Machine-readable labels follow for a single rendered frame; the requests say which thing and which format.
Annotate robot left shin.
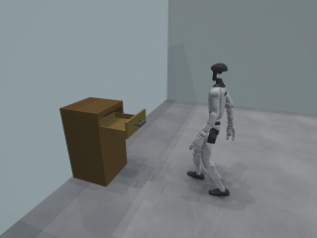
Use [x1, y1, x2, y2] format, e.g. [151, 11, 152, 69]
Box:
[203, 164, 225, 191]

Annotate right robot upper arm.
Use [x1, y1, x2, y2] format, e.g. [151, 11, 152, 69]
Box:
[225, 90, 233, 109]

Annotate drawer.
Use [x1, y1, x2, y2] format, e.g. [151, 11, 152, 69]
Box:
[99, 108, 147, 140]

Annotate robot right hand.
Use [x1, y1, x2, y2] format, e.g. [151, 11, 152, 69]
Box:
[226, 125, 236, 141]

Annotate humanoid robot head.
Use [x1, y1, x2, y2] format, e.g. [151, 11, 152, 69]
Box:
[211, 63, 228, 88]

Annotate right robot forearm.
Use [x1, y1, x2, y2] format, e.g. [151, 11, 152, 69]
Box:
[226, 106, 234, 126]

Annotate robot left hand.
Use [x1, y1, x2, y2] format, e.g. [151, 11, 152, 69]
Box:
[189, 137, 204, 154]

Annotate cabinet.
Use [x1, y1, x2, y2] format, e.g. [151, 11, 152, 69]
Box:
[59, 97, 128, 186]

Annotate left robot upper arm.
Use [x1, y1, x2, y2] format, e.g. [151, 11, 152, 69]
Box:
[210, 87, 221, 119]

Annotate handle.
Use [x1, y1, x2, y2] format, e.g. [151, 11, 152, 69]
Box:
[135, 120, 146, 127]

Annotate left robot forearm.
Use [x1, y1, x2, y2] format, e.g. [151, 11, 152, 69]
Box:
[199, 112, 217, 140]

